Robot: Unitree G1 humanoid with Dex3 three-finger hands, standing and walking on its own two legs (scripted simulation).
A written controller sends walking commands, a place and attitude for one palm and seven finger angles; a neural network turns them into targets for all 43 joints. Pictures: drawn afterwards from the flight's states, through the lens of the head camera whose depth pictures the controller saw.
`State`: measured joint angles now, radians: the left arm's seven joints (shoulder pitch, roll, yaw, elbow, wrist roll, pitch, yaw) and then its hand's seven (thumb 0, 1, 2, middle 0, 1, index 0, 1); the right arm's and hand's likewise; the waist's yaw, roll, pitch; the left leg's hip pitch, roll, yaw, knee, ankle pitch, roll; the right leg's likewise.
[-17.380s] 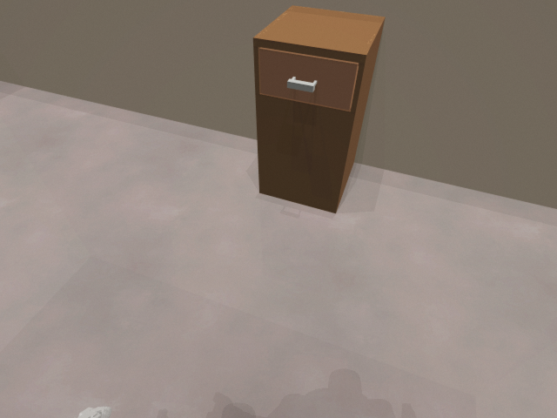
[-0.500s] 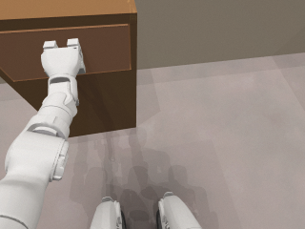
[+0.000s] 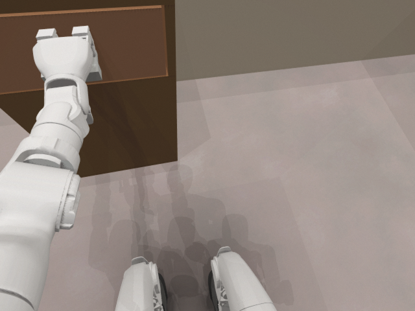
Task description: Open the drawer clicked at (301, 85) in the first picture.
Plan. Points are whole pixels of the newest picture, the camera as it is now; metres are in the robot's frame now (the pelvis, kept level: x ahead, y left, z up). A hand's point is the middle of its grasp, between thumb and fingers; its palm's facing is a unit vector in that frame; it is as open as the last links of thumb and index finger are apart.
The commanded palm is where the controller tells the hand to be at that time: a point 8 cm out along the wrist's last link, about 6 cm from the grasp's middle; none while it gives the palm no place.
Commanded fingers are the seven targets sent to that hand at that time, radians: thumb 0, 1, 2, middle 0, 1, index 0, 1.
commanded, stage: lift the fingers back up to retry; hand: left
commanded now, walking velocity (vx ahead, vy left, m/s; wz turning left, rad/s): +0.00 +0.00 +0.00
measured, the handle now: (72, 65) +0.61 +0.18 +0.02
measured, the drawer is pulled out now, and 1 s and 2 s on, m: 0.00 0.00 0.00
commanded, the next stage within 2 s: re-aim the fingers above the handle in 0.74 s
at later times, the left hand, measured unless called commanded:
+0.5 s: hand (59, 66) +0.57 +0.18 +0.07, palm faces -0.06 -0.05 -1.00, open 13.6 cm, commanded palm +0.56 +0.17 +0.12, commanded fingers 0.00 -0.50 0.30 -0.30 -1.20 -0.30 -1.20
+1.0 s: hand (62, 59) +0.57 +0.17 +0.08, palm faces -0.04 -0.04 -1.00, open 13.8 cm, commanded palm +0.55 +0.17 +0.13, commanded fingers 0.00 -0.50 0.30 -0.30 -1.20 -0.30 -1.20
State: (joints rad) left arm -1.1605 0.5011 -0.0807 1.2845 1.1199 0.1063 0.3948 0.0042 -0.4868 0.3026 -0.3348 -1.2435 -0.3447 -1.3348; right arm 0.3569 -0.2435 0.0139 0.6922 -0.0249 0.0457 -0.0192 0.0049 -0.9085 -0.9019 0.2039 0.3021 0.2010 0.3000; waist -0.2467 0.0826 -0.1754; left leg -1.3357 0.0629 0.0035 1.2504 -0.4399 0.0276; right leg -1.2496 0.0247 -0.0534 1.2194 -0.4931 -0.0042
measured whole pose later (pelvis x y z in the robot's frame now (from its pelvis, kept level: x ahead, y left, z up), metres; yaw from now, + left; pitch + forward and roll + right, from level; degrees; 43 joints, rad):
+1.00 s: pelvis +0.06 +0.00 +0.07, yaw +1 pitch +23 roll -2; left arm -0.92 0.37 -0.09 1.16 1.08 0.08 0.41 0.00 -0.49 0.30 -0.33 -1.20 -0.33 -1.21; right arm 0.35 -0.22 -0.05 0.73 -0.04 0.09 -0.01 0.00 -0.91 -0.90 0.20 0.30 0.20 0.30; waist -0.17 0.07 -0.17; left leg -0.91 0.05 0.03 0.91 -0.41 0.02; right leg -0.82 0.02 -0.03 0.86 -0.44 0.00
